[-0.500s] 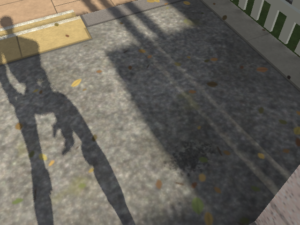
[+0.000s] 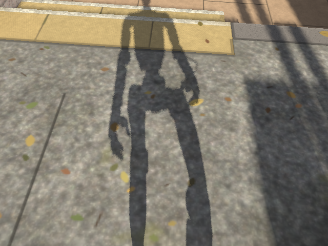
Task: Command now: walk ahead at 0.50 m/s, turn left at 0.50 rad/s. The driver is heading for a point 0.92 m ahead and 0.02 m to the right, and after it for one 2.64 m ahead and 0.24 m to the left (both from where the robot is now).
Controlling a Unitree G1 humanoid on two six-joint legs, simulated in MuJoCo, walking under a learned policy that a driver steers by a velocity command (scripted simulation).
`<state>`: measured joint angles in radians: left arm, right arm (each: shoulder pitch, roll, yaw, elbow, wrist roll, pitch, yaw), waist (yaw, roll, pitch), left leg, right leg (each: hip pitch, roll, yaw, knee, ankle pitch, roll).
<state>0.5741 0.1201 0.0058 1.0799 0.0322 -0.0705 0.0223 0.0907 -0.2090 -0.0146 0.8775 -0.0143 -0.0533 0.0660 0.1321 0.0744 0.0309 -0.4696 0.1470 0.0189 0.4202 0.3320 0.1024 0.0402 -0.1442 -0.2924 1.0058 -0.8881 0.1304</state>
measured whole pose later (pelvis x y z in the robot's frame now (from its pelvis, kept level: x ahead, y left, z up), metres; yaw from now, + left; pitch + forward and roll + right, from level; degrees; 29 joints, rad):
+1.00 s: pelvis +0.62 +0.01 -0.04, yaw -7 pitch +4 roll +1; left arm 0.38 0.23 0.08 0.93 -0.03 -0.08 0.01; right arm -0.01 -0.22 -0.06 0.81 0.00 -0.14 0.01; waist 0.06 -0.03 -0.02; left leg -0.43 -0.06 0.01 0.49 -0.12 0.05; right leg -0.21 0.09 0.17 0.90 -0.46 -0.05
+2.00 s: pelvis +0.84 +0.02 -0.02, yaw +16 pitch +3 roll -2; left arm 0.11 0.32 0.10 0.84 0.00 0.02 0.05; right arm 0.20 -0.26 -0.06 0.71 -0.01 0.01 -0.03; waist 0.00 -0.04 0.01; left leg -0.30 -0.02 -0.04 0.46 -0.20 0.06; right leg -0.58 -0.02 0.01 1.05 -0.32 0.05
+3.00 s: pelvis +0.87 -0.01 -0.03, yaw +18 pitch -2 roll +0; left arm 0.16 0.24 0.02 1.05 0.00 -0.01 0.03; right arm 0.18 -0.22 -0.04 0.97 0.00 0.00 -0.03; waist 0.01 0.00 0.04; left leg -0.21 -0.03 -0.05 0.51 -0.27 0.01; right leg -0.19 0.00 0.00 0.50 -0.28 0.01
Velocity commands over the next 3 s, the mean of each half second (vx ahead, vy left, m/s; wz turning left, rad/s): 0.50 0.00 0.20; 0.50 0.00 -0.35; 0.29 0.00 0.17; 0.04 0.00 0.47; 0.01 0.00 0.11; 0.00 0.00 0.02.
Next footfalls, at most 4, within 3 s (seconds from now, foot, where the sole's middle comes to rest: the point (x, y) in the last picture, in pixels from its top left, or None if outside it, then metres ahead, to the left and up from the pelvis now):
0.42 right None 0.46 -0.09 -0.81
0.94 left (165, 182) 0.75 0.10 -0.81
1.38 right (220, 151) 0.96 -0.15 -0.81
1.78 left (166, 158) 0.88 0.11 -0.81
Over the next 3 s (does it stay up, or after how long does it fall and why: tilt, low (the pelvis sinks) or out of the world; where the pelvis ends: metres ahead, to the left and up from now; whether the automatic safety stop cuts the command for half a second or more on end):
stays up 0.87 -0.01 -0.03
